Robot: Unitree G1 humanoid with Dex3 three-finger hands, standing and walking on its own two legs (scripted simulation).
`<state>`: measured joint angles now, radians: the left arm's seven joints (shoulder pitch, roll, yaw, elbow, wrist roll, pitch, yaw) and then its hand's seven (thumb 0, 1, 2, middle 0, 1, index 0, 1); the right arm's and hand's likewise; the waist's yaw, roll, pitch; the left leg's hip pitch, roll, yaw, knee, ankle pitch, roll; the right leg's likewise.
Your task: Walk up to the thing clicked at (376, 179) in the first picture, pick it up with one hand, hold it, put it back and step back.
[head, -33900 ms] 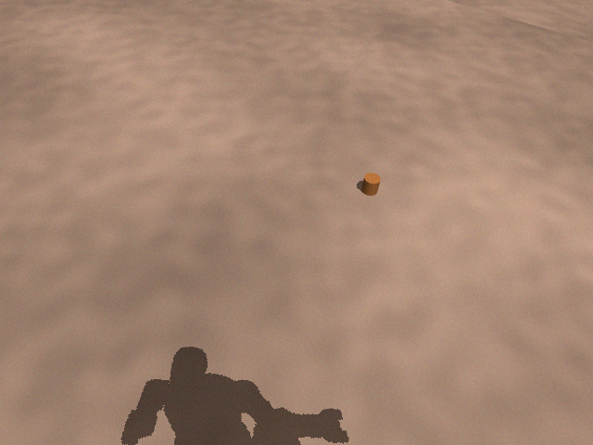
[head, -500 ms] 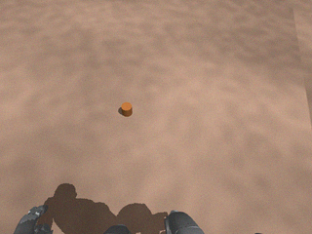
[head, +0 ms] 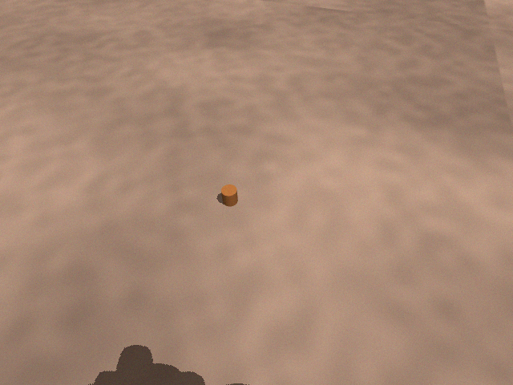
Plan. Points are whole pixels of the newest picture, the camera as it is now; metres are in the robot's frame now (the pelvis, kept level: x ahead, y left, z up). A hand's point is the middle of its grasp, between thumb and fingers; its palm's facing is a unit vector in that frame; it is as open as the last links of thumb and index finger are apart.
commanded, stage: step back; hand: left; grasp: from above
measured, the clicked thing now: (229, 195) +1.09 +0.18 -0.72
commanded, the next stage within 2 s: stand in 0.82 s
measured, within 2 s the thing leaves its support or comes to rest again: neither
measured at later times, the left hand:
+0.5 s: hand out of the picture +0.10 +0.26 -0.14, palm faces +0.03 -0.93 -0.37, open 7.4 cm
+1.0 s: hand out of the picture +0.15 +0.28 -0.14, palm faces -0.02 -0.94 -0.34, open 7.4 cm
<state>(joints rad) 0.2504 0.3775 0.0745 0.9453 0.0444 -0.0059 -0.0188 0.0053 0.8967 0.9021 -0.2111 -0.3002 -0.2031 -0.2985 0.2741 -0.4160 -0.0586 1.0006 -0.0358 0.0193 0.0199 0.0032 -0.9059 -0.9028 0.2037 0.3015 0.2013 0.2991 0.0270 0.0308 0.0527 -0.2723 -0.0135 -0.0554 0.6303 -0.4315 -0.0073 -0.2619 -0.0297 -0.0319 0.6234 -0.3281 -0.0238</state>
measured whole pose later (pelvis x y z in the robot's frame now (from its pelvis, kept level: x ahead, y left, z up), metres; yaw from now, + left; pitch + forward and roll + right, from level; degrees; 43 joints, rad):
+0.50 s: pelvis +0.04 +0.00 +0.00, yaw +1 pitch -3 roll +0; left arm 0.20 0.35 0.05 0.98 0.02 -0.05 -0.01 0.00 0.90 0.90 -0.21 -0.30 -0.20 -0.30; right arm 0.19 -0.40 -0.06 1.00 -0.03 -0.01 0.01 0.00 -0.91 -0.90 0.20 0.30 0.20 0.30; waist 0.02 0.02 0.08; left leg -0.34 0.02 -0.02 0.64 -0.34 0.01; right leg -0.22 -0.02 -0.05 0.59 -0.33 -0.01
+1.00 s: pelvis +0.06 +0.02 +0.02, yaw -1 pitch -3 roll +0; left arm 0.09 0.36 0.00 1.12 0.00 -0.02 -0.01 0.00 0.90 0.90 -0.21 -0.30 -0.20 -0.30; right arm 0.02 -0.34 -0.01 1.11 -0.01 -0.02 0.02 0.00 -0.90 -0.90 0.21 0.30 0.20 0.30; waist 0.01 0.00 0.06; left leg -0.19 0.02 0.03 0.40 -0.16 0.00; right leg -0.09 -0.03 -0.02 0.38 -0.24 0.03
